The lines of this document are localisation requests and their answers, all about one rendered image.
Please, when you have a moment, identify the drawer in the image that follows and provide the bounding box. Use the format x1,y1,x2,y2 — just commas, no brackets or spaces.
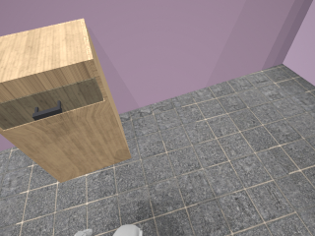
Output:
0,77,103,130

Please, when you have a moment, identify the cabinet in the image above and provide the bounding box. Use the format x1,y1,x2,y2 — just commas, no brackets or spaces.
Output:
0,19,132,183

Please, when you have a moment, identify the left robot thigh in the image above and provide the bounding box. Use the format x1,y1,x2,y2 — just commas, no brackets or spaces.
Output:
112,224,143,236

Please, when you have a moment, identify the handle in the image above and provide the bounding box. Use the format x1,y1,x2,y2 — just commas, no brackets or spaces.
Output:
32,100,63,121

